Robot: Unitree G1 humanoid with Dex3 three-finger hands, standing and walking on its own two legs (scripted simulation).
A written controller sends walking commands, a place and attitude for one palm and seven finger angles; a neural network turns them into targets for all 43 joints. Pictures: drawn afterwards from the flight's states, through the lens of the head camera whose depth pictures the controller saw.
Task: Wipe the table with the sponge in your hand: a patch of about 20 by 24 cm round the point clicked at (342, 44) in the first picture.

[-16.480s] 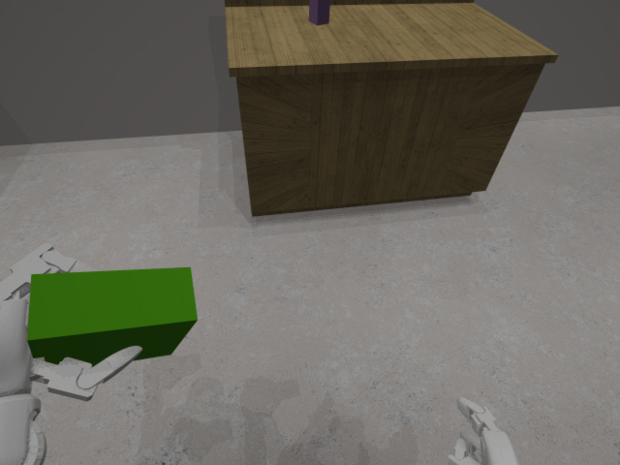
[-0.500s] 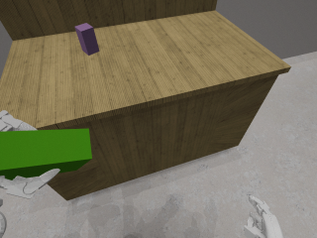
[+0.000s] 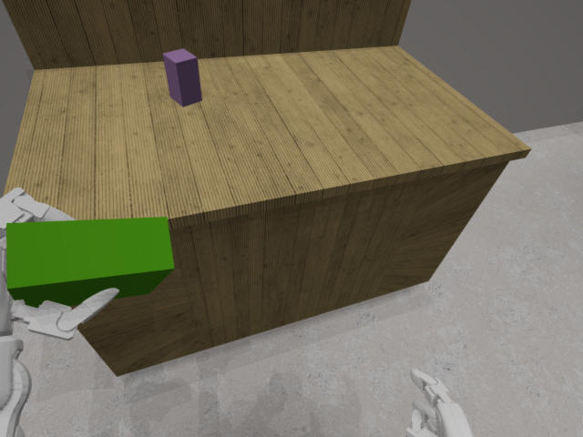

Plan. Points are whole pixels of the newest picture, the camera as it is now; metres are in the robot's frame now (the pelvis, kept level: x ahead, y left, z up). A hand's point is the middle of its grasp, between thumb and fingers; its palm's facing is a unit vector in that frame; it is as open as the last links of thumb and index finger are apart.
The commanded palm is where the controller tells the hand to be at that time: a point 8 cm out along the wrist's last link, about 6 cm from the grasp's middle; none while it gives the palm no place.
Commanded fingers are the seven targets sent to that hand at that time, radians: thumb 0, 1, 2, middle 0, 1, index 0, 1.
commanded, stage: shuffle to correct the standing spot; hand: left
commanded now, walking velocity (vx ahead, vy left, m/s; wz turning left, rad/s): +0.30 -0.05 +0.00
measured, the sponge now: (116, 263) +0.24 +0.23 +0.15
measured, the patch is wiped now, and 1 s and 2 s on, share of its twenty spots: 0.00 0.00 0.00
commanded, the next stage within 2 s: come to a stop and stand still in 1.34 s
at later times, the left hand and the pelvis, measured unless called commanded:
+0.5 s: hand (135, 208) +0.31 +0.23 +0.17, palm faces +0.37 -0.86 -0.37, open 9.8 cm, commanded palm +0.24 +0.27 +0.18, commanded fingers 0.00 0.10 1.30 -1.20 -1.60 -1.20 -1.60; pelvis +0.07 -0.01 +0.00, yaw -1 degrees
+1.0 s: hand (180, 144) +0.42 +0.21 +0.18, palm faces +0.45 -0.82 -0.36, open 9.8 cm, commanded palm +0.35 +0.24 +0.18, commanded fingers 0.00 0.10 1.30 -1.20 -1.60 -1.20 -1.60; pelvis +0.19 -0.04 -0.01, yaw +0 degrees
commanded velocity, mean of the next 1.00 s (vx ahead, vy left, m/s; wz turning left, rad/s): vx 0.27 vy -0.05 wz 0.00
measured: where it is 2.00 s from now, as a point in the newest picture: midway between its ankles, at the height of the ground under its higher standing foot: (308, 412)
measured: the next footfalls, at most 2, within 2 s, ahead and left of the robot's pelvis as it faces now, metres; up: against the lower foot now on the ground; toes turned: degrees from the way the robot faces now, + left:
right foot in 0.64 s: +0.24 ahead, -0.14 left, +0.00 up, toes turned -6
left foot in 0.86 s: +0.27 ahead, +0.09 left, +0.00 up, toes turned +5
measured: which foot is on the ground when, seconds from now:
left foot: down 0.00-0.64, up 0.66-0.84, down 0.86-1.00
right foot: down 0.00-0.30, up 0.32-0.62, down 0.64-0.86, up 0.88-1.00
